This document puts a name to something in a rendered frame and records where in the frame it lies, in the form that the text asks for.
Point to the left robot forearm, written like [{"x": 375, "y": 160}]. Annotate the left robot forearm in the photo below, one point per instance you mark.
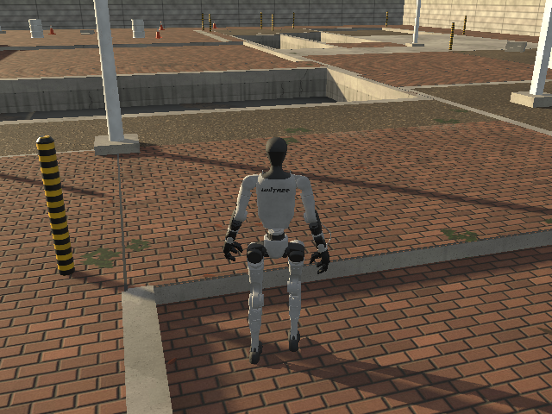
[{"x": 233, "y": 229}]

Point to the right robot upper arm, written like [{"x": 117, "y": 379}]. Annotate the right robot upper arm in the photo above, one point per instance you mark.
[{"x": 304, "y": 184}]

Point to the right robot forearm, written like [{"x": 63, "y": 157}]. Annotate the right robot forearm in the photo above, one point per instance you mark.
[{"x": 317, "y": 234}]

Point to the left robot hand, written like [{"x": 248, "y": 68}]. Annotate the left robot hand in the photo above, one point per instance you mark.
[{"x": 231, "y": 247}]

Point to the robot left foot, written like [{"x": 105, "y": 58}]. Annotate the robot left foot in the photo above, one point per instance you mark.
[{"x": 254, "y": 357}]

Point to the left robot upper arm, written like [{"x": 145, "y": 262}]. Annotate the left robot upper arm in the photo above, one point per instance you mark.
[{"x": 248, "y": 183}]

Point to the right robot hand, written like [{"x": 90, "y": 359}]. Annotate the right robot hand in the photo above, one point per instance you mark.
[{"x": 324, "y": 261}]

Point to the left robot shin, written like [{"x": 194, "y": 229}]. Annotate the left robot shin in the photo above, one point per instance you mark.
[{"x": 254, "y": 321}]

